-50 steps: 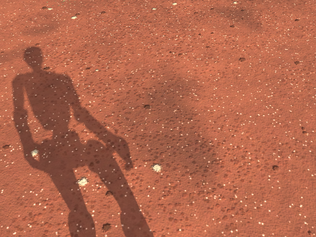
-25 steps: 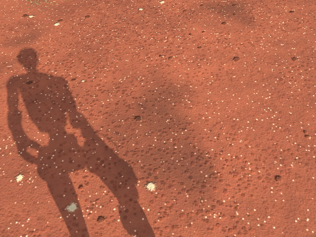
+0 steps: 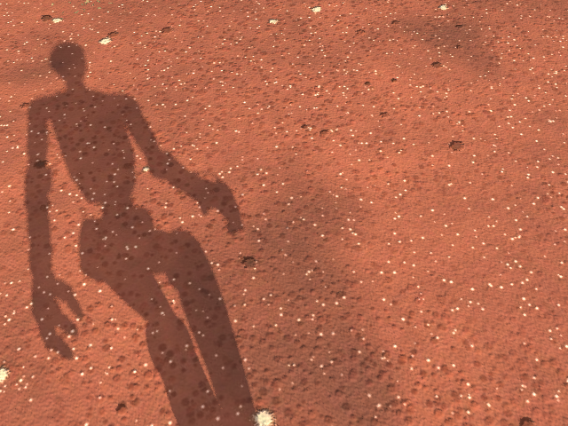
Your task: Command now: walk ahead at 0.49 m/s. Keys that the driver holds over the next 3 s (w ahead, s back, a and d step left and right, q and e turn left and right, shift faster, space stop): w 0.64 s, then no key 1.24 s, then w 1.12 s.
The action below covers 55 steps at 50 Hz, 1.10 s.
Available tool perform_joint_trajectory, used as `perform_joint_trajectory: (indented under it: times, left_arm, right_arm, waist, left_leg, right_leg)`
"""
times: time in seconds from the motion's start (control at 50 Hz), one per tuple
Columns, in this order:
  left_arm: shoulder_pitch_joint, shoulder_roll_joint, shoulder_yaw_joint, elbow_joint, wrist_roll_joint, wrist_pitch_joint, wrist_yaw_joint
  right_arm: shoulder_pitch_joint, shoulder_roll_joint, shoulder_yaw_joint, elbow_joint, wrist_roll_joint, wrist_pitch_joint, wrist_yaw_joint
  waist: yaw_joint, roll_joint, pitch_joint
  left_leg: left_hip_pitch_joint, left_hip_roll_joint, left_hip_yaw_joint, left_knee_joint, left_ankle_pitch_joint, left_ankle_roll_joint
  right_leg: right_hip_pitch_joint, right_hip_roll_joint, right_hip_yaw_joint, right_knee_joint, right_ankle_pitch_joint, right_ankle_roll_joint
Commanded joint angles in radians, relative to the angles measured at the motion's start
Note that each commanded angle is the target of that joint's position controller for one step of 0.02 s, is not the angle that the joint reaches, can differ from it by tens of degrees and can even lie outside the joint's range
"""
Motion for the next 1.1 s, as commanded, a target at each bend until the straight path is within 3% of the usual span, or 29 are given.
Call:
perform_joint_trajectory:
  times: [0.02,0.04,0.06,0.08,0.12,0.16,0.24,0.32,0.44,0.48,0.52,0.54,0.56,0.58,0.6,0.62,0.66,0.68,0.7,0.76,0.84,0.94,0.98,1.0,1.02,1.04,1.06,1.08,1.1]
  left_arm:
    - [0.054,0.124,0.029,-0.069,0.000,-0.007,-0.006]
    - [-0.057,0.154,0.037,-0.110,0.006,-0.010,-0.009]
    - [-0.118,0.154,0.040,-0.122,0.011,-0.014,-0.015]
    - [-0.127,0.135,0.040,-0.119,0.014,-0.007,-0.018]
    - [-0.093,0.080,0.031,-0.108,0.026,0.019,-0.030]
    - [-0.122,0.065,0.030,-0.118,0.028,0.031,-0.038]
    - [-0.320,0.085,0.032,-0.182,0.023,0.041,-0.043]
    - [-0.469,0.072,0.024,-0.222,0.012,0.039,-0.046]
    - [-0.613,0.081,0.022,-0.271,0.011,0.028,-0.044]
    - [-0.582,0.091,0.027,-0.269,0.010,0.019,-0.040]
    - [-0.386,0.119,0.046,-0.206,0.013,0.007,-0.026]
    - [-0.206,0.153,0.064,-0.146,0.025,-0.004,-0.015]
    - [-0.037,0.246,0.090,-0.116,0.054,-0.010,-0.002]
    - [-0.018,0.292,0.103,-0.108,0.047,0.000,-0.013]
    - [-0.094,0.231,0.094,-0.108,0.009,0.008,-0.022]
    - [-0.196,0.177,0.079,-0.122,0.000,0.005,-0.026]
    - [-0.257,0.101,0.057,-0.115,0.003,-0.010,-0.025]
    - [-0.248,0.070,0.046,-0.098,0.002,-0.016,-0.022]
    - [-0.214,0.067,0.042,-0.079,0.003,-0.026,-0.020]
    - [-0.165,0.105,0.041,-0.043,0.002,-0.038,-0.017]
    - [-0.143,0.097,0.024,-0.024,0.003,-0.021,-0.009]
    - [-0.078,0.095,0.015,0.016,0.009,-0.002,0.006]
    - [-0.088,0.090,0.012,0.024,0.009,0.006,0.013]
    - [-0.102,0.089,0.012,0.027,0.004,0.009,0.016]
    - [-0.078,0.088,0.012,0.031,0.003,0.008,0.017]
    - [-0.015,0.069,0.008,0.025,0.000,0.006,0.021]
    - [0.104,-0.004,-0.003,0.072,-0.028,0.029,0.022]
    - [0.043,0.048,0.010,0.072,-0.017,0.051,0.028]
    - [-0.034,0.059,0.018,0.054,-0.001,0.063,0.026]
  right_arm:
    - [0.428,-0.225,-0.078,0.091,0.017,0.007,-0.004]
    - [0.295,-0.175,-0.065,0.069,0.031,0.005,-0.002]
    - [0.239,-0.121,-0.053,0.064,0.029,-0.003,0.003]
    - [0.237,-0.091,-0.043,0.078,0.022,-0.015,0.004]
    - [0.271,-0.064,-0.030,0.115,0.022,-0.033,-0.002]
    - [0.319,-0.086,-0.032,0.144,0.026,-0.049,-0.003]
    - [0.398,-0.109,-0.031,0.172,0.029,-0.049,-0.001]
    - [0.481,-0.105,-0.023,0.195,0.030,-0.046,-0.005]
    - [0.557,-0.116,-0.020,0.231,0.010,-0.037,-0.023]
    - [0.529,-0.129,-0.023,0.234,0.007,-0.035,-0.029]
    - [0.493,-0.147,-0.027,0.235,0.011,-0.032,-0.030]
    - [0.473,-0.143,-0.024,0.228,0.018,-0.032,-0.028]
    - [0.480,-0.090,-0.008,0.186,0.040,-0.037,-0.021]
    - [0.584,-0.041,-0.006,0.193,0.057,-0.034,-0.017]
    - [0.499,-0.128,-0.032,0.190,0.031,-0.030,-0.021]
    - [0.420,-0.115,-0.032,0.160,0.026,-0.035,-0.015]
    - [0.375,-0.084,-0.033,0.154,0.010,-0.024,-0.009]
    - [0.402,-0.058,-0.028,0.163,0.001,-0.009,-0.005]
    - [0.416,-0.041,-0.028,0.168,-0.001,0.002,-0.002]
    - [0.387,-0.032,-0.030,0.161,0.001,0.019,-0.001]
    - [0.236,-0.026,-0.015,0.123,0.014,0.024,-0.006]
    - [0.178,-0.040,-0.006,0.129,0.018,0.023,-0.028]
    - [0.204,-0.045,-0.008,0.147,0.017,0.016,-0.036]
    - [0.251,-0.041,-0.008,0.169,0.015,0.007,-0.041]
    - [0.302,-0.071,-0.015,0.187,0.011,-0.008,-0.045]
    - [0.372,-0.134,-0.026,0.199,0.004,-0.019,-0.047]
    - [0.372,-0.113,-0.019,0.205,0.022,-0.007,-0.047]
    - [0.365,-0.065,-0.005,0.198,0.028,0.001,-0.042]
    - [0.319,-0.063,-0.001,0.194,0.024,0.006,-0.042]
  waist:
    - [-0.152,0.085,-0.319]
    - [-0.101,0.040,-0.129]
    - [-0.082,-0.004,-0.051]
    - [-0.047,-0.031,-0.011]
    - [-0.002,-0.011,-0.014]
    - [0.006,0.007,-0.004]
    - [-0.033,0.022,0.036]
    - [-0.082,0.043,0.031]
    - [-0.118,0.063,0.042]
    - [-0.084,0.069,0.032]
    - [0.004,0.074,-0.063]
    - [0.079,0.048,-0.158]
    - [0.120,-0.067,-0.296]
    - [0.072,-0.224,-0.391]
    - [0.050,-0.078,-0.276]
    - [0.013,-0.060,-0.139]
    - [-0.043,-0.038,-0.042]
    - [-0.069,-0.046,-0.041]
    - [-0.079,-0.048,-0.050]
    - [-0.101,-0.065,-0.060]
    - [-0.073,-0.103,-0.047]
    - [-0.036,-0.109,-0.057]
    - [-0.046,-0.097,-0.044]
    - [-0.073,-0.072,-0.046]
    - [-0.082,-0.016,-0.077]
    - [-0.058,0.068,-0.160]
    - [-0.040,0.193,-0.249]
    - [-0.068,0.160,-0.222]
    - [-0.062,0.131,-0.145]
  left_leg:
    - [0.743,0.449,-0.859,-0.254,-0.269,0.258]
    - [0.567,0.418,-0.703,-0.328,-0.367,0.215]
    - [0.432,0.380,-0.611,-0.372,-0.285,0.183]
    - [0.341,0.339,-0.521,-0.389,-0.160,0.149]
    - [0.241,0.286,-0.398,-0.417,-0.033,0.110]
    - [0.223,0.262,-0.325,-0.435,0.050,0.103]
    - [0.277,0.228,-0.248,-0.469,0.132,0.070]
    - [0.365,0.209,-0.199,-0.446,0.256,0.024]
    - [0.572,0.267,-0.200,-0.362,0.423,0.047]
    - [0.594,0.283,-0.186,-0.298,0.571,0.038]
    - [0.567,0.265,-0.156,-0.087,0.798,0.011]
    - [0.456,0.227,-0.123,0.111,0.708,-0.009]
    - [0.181,0.158,-0.076,0.432,0.341,-0.039]
    - [-0.097,-0.014,-0.081,0.737,-0.406,-0.063]
    - [-0.176,0.048,-0.186,0.783,-0.333,-0.047]
    - [-0.189,0.087,-0.181,0.741,-0.234,-0.047]
    - [-0.111,0.133,-0.165,0.648,-0.162,-0.064]
    - [-0.054,0.138,-0.158,0.619,-0.163,-0.081]
    - [-0.021,0.127,-0.145,0.604,-0.168,-0.094]
    - [-0.030,0.107,-0.113,0.519,-0.111,-0.117]
    - [0.002,0.097,-0.066,0.273,0.016,-0.122]
    - [0.071,0.076,-0.063,0.115,0.020,-0.100]
    - [0.121,0.070,-0.070,0.022,-0.012,-0.079]
    - [0.195,0.069,-0.075,-0.090,0.059,-0.069]
    - [0.313,0.123,-0.134,-0.161,0.313,-0.060]
    - [0.476,0.278,-0.258,-0.086,0.767,-0.021]
    - [0.510,0.422,-0.389,-0.084,0.933,0.147]
    - [0.451,0.444,-0.455,-0.151,0.759,0.189]
    - [0.370,0.414,-0.445,-0.206,0.572,0.179]
  right_leg:
    - [-0.678,-0.007,0.081,0.817,-0.011,-0.015]
    - [-0.734,-0.080,0.085,0.761,0.112,-0.025]
    - [-0.699,-0.108,0.074,0.703,0.168,-0.027]
    - [-0.651,-0.135,0.077,0.655,0.187,-0.021]
    - [-0.554,-0.162,0.068,0.573,0.195,0.003]
    - [-0.574,-0.178,0.042,0.514,0.222,0.021]
    - [-0.719,-0.211,-0.005,0.340,0.384,0.052]
    - [-0.728,-0.186,-0.044,0.143,0.501,0.065]
    - [-0.745,-0.141,-0.064,-0.017,0.429,0.035]
    - [-0.664,-0.114,-0.072,-0.069,0.350,0.003]
    - [-0.408,-0.050,-0.094,-0.140,0.313,-0.039]
    - [-0.167,-0.072,-0.066,-0.177,0.352,-0.072]
    - [0.135,-0.322,0.225,-0.185,0.253,-0.145]
    - [0.285,-0.538,0.656,-0.296,0.272,-0.272]
    - [0.179,-0.475,0.610,-0.338,0.212,-0.239]
    - [0.025,-0.441,0.461,-0.376,0.253,-0.206]
    - [-0.161,-0.357,0.284,-0.423,0.499,-0.147]
    - [-0.212,-0.331,0.209,-0.426,0.664,-0.130]
    - [-0.229,-0.325,0.164,-0.411,0.846,-0.131]
    - [-0.238,-0.286,0.053,-0.389,1.111,-0.118]
    - [-0.250,-0.234,-0.024,-0.380,1.127,-0.080]
    - [-0.164,-0.275,0.009,-0.309,1.083,-0.087]
    - [-0.147,-0.291,0.039,-0.248,1.036,-0.086]
    - [-0.155,-0.276,0.039,-0.190,0.983,-0.065]
    - [-0.190,-0.239,0.032,-0.112,0.851,-0.030]
    - [-0.275,-0.186,0.000,-0.007,0.509,-0.001]
    - [-0.315,-0.082,-0.041,0.109,0.017,0.023]
    - [-0.356,-0.068,-0.011,0.184,-0.175,0.028]
    - [-0.389,-0.066,0.010,0.218,-0.193,0.036]
Next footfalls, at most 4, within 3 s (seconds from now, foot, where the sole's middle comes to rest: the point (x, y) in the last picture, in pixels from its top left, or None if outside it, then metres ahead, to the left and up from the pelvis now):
0.54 right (362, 418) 0.46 -0.12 -0.75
1.02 left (292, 348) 0.62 0.04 -0.75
1.28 right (378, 384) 0.54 -0.16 -0.75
2.66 right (342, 221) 1.01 -0.09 -0.75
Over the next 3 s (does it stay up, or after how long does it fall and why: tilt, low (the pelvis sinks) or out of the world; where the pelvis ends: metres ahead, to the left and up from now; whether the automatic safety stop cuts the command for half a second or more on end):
stays up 1.02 -0.04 0.03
